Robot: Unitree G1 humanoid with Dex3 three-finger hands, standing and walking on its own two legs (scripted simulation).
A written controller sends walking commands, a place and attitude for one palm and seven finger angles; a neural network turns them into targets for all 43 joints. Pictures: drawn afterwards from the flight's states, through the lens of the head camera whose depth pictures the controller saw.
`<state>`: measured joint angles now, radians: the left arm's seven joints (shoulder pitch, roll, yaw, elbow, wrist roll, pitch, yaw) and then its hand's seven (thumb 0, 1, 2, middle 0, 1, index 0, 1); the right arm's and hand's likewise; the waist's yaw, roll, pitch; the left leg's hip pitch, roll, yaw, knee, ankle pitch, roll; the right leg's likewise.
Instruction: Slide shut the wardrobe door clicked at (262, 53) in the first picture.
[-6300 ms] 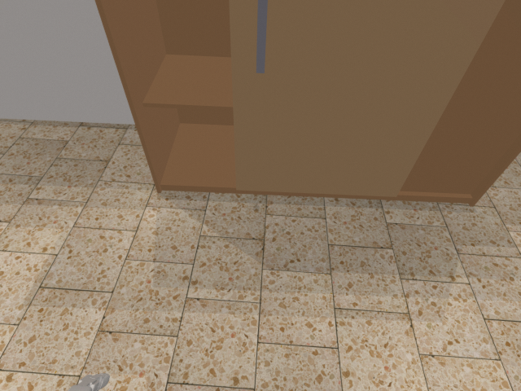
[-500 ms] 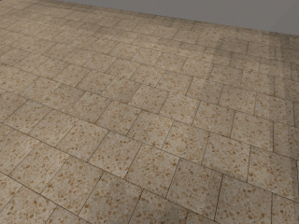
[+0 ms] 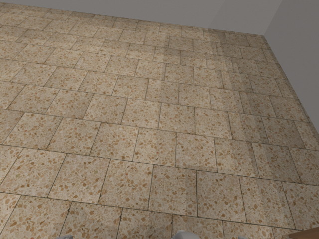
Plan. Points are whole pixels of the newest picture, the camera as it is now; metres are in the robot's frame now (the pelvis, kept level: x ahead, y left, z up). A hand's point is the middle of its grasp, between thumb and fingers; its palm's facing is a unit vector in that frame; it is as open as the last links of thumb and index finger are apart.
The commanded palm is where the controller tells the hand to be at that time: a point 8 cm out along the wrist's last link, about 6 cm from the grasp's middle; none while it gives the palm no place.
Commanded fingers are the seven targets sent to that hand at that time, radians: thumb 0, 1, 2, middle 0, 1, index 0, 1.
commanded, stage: turn to face it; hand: right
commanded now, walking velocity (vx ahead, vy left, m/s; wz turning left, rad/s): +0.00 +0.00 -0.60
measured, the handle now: out of the picture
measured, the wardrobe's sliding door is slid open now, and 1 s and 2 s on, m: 0.39 0.39 0.39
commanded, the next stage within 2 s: none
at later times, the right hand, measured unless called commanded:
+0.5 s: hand out of the picture -0.05 -0.27 -0.17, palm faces +0.37 +0.89 -0.27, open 7.4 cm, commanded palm none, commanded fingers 0.00 -0.90 -0.90 0.20 0.30 0.20 0.30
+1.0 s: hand out of the picture -0.01 -0.21 -0.13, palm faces +0.56 +0.78 -0.29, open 7.4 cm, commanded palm none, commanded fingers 0.00 -0.90 -0.90 0.20 0.30 0.20 0.30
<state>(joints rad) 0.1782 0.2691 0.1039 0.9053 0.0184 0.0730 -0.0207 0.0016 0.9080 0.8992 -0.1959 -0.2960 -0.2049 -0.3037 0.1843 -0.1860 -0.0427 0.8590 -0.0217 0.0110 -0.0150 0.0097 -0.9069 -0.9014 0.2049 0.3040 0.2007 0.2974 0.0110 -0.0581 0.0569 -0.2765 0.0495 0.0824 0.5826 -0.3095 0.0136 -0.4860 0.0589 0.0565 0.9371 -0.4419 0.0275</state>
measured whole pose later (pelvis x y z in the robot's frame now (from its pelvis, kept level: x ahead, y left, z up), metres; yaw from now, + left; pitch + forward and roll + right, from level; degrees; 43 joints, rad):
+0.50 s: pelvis -0.01 -0.03 +0.00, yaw -19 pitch +0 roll +0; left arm 0.13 0.22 0.05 0.88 0.01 0.02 -0.01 0.00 0.91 0.90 -0.20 -0.30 -0.21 -0.30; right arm 0.23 -0.28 -0.09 0.94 -0.02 0.07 -0.01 0.01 -0.91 -0.90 0.20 0.30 0.20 0.30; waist -0.03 0.04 0.09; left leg -0.46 0.13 0.08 1.11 -0.47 -0.09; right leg -0.26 0.00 -0.05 0.57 -0.31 -0.04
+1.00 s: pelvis +0.01 +0.01 +0.01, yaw -37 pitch -1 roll -2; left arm 0.23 0.27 0.11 0.94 0.02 0.08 -0.03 0.00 0.91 0.90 -0.19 -0.30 -0.20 -0.30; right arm 0.17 -0.17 -0.02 0.85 -0.02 0.01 -0.02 0.01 -0.90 -0.90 0.21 0.30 0.20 0.30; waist 0.04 -0.05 0.07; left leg -0.21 0.09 0.14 0.51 -0.29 0.02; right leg -0.50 0.01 0.02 1.17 -0.39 0.07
